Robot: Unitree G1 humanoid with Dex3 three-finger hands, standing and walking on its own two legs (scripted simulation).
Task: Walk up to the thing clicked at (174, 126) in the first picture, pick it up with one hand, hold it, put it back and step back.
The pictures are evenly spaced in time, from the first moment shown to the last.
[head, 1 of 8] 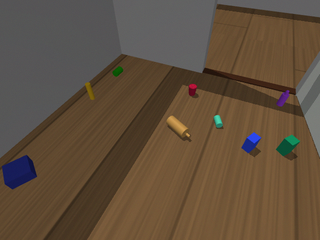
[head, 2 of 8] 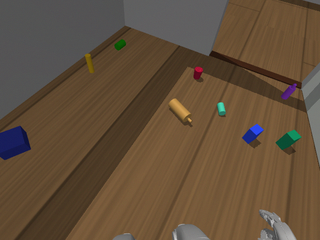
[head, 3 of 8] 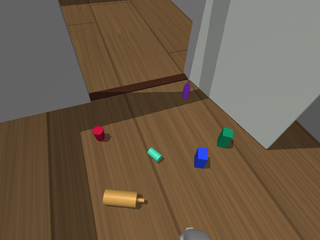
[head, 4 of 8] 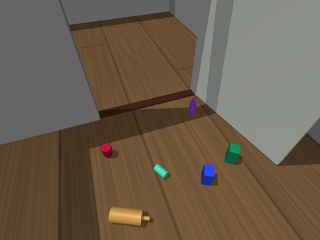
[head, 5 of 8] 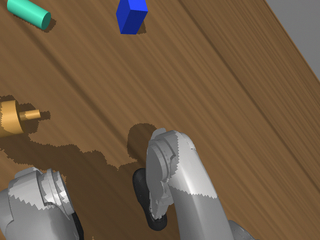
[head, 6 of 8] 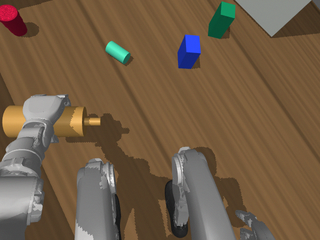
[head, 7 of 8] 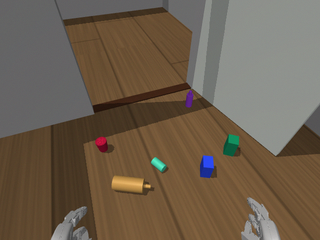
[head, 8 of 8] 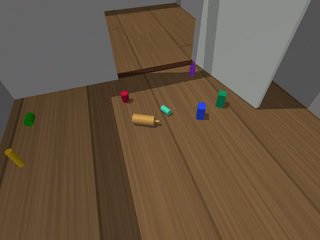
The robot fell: no
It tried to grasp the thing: yes
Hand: left
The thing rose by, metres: 0.68
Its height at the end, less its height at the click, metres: +0.00
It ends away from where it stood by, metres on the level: 0.15
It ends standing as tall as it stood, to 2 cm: yes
